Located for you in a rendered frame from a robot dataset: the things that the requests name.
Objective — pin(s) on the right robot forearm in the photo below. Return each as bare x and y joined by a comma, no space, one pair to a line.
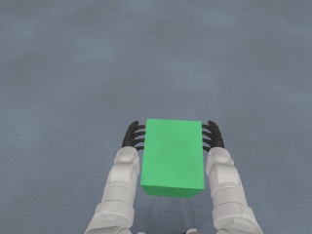
229,200

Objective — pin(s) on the robot left hand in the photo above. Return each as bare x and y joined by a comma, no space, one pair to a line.
129,139

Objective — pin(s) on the robot right hand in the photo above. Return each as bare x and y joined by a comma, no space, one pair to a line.
215,136

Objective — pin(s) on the left robot forearm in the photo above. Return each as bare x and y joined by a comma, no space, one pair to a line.
116,206

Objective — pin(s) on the carton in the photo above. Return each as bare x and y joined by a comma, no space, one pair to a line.
173,163

